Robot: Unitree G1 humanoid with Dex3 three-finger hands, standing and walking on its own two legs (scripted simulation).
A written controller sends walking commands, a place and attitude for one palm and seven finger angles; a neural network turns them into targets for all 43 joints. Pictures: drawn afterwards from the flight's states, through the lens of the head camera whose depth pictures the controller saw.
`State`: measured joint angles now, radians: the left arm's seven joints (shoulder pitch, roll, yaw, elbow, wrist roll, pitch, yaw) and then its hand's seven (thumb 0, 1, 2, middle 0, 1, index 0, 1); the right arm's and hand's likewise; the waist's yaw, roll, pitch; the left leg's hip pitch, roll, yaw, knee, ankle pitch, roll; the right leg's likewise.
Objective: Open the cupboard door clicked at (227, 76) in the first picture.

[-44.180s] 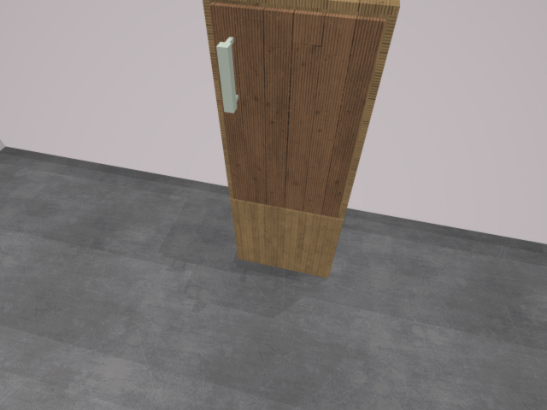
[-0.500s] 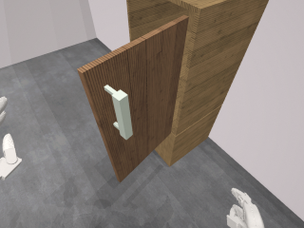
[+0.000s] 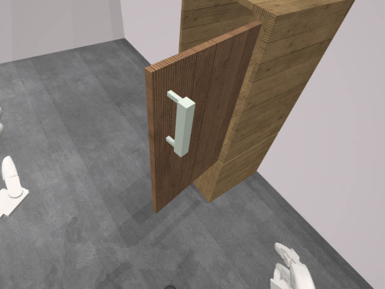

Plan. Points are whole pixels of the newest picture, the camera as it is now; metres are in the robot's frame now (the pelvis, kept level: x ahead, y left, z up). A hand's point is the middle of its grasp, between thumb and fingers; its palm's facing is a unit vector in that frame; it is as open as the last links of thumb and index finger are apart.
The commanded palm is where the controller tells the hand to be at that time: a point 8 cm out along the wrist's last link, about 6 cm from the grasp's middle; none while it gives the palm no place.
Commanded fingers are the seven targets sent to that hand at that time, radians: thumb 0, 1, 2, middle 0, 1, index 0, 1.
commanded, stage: step back with the hand held close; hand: left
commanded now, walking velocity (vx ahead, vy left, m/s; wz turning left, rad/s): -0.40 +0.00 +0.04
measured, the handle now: (176, 124) +0.43 +0.09 +0.10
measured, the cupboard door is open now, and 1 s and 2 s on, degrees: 100 100 100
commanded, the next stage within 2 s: stop stepping back and stand still in 0.12 s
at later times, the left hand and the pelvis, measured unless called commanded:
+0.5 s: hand out of the picture +0.08 +0.26 +0.16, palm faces +0.38 -0.80 -0.46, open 7.4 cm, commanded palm +0.04 +0.30 +0.17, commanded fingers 0.00 0.90 0.90 -0.20 -0.30 -0.20 -0.30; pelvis -0.11 +0.00 -0.01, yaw -2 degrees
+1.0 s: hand out of the picture +0.05 +0.27 +0.16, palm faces +0.41 -0.77 -0.49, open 7.4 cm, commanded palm +0.00 +0.31 +0.17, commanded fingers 0.00 0.90 0.90 -0.20 -0.30 -0.20 -0.30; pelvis -0.15 +0.01 -0.01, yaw -2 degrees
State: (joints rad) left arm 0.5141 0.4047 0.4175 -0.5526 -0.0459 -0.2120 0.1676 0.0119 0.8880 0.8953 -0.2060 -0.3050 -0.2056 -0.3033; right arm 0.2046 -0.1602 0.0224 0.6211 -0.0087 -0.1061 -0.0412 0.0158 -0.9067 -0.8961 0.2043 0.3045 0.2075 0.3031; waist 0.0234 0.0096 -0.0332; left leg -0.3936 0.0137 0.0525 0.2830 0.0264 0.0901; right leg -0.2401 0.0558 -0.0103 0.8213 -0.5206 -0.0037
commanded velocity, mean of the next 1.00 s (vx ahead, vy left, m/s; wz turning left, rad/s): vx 0.05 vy -0.02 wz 0.01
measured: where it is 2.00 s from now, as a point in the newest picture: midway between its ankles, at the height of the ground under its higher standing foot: outside the picture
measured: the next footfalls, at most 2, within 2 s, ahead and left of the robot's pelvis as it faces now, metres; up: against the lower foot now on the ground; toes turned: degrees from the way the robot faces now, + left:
right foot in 0.16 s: -0.12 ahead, -0.06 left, +0.00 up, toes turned -6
left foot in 0.60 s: -0.07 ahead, +0.14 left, +0.00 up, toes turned +1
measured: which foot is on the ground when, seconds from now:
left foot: down 0.00-0.40, up 0.42-0.58, down 0.60-0.90, up 0.92-1.00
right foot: up 0.00-0.14, down 0.16-1.00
